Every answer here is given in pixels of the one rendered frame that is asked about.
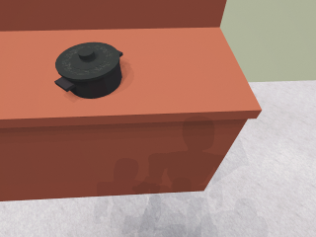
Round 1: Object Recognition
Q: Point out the knob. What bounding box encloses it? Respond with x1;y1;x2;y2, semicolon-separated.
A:
78;47;95;60

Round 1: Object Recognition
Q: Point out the lid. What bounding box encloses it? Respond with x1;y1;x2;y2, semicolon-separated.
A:
55;41;120;82

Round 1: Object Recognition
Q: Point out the table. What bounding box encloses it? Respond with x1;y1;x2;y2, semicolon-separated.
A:
0;0;262;201

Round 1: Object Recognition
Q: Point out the pot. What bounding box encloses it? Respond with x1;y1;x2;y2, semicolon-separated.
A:
54;50;123;99

